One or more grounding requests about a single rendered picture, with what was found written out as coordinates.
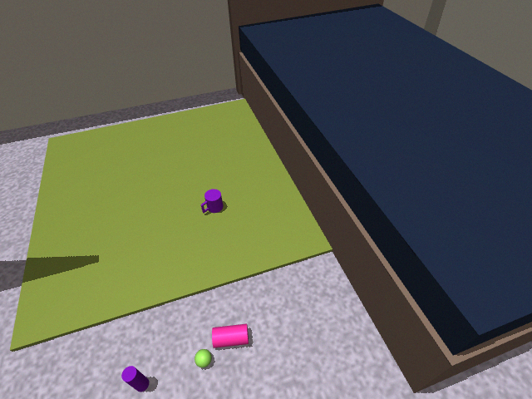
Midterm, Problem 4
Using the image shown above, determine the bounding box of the bed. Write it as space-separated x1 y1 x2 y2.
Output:
228 0 532 393

